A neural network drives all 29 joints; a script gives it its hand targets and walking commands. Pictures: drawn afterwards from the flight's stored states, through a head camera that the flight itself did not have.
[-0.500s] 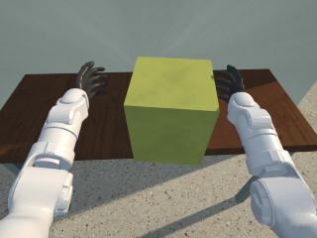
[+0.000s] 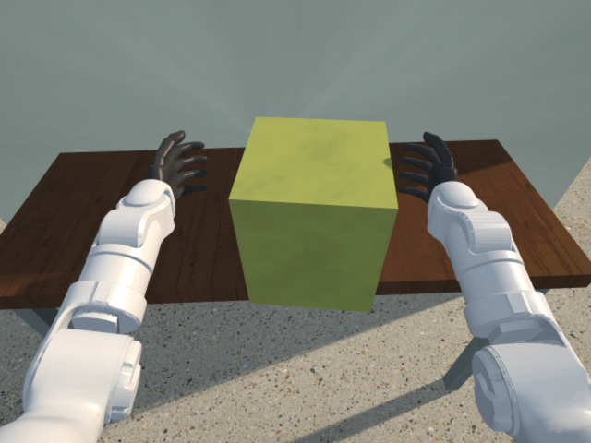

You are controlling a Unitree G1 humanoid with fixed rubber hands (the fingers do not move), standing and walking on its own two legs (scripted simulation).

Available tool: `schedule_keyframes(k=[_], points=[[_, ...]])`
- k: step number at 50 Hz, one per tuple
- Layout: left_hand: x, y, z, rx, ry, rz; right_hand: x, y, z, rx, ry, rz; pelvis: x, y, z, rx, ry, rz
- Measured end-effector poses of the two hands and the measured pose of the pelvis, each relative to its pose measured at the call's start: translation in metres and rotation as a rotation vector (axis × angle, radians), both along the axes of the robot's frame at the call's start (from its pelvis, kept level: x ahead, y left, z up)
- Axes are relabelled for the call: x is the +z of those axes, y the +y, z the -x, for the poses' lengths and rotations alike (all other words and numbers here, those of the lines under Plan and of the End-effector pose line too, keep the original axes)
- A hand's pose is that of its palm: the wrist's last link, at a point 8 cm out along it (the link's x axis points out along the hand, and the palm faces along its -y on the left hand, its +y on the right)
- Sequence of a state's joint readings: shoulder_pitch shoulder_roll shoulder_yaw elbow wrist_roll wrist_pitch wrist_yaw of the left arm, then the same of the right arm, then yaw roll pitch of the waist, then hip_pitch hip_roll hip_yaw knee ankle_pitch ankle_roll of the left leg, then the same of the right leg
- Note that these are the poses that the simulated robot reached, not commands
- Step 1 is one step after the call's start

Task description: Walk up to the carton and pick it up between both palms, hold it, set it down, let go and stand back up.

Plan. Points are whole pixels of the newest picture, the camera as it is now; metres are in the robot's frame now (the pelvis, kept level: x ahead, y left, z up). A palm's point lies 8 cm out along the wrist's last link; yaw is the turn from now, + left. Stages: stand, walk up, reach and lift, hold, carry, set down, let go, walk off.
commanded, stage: set down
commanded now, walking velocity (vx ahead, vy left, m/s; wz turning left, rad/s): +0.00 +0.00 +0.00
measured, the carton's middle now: (314, 216) +0.47 -0.01 +0.05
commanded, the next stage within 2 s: let go in 1.66 s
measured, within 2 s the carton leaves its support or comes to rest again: rests again in 1.34 s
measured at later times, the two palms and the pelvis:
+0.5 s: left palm (156, 183) +0.43 +0.21 +0.16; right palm (433, 185) +0.42 -0.16 +0.16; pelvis +0.01 +0.01 +0.00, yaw +0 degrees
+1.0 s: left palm (161, 190) +0.42 +0.21 +0.15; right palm (430, 190) +0.42 -0.16 +0.15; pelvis +0.00 +0.00 +0.00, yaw +0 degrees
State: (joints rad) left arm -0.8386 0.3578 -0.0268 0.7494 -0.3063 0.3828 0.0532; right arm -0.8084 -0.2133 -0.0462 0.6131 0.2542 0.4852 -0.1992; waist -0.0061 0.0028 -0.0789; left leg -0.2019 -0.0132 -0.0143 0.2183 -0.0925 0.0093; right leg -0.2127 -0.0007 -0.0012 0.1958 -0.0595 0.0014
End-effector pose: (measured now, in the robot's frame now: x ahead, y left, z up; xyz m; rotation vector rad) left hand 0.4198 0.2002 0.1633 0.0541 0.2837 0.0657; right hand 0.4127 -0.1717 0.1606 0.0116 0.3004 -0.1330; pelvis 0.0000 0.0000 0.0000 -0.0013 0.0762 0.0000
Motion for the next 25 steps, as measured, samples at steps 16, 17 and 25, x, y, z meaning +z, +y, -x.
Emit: schedule_keyframes(k=[16, 17, 25], points=[[0.001, 0.014, -0.005, -0.005, 0.024, 0.003, -0.002, 0.011, -0.005, 0.003, 0.036, 0.008, -0.001, 0.0, 0.001, 0.01, 0.02, -0.002], [0.0, 0.014, -0.005, -0.01, 0.02, 0.003, -0.003, 0.01, -0.005, 0.001, 0.032, 0.007, -0.001, 0.0, 0.0, 0.009, 0.02, -0.002], [0.001, 0.012, -0.007, -0.046, -0.015, 0.008, 0.004, 0.01, -0.003, 0.0, -0.022, 0.007, 0.001, 0.005, -0.008, 0.002, 0.009, 0.001]])
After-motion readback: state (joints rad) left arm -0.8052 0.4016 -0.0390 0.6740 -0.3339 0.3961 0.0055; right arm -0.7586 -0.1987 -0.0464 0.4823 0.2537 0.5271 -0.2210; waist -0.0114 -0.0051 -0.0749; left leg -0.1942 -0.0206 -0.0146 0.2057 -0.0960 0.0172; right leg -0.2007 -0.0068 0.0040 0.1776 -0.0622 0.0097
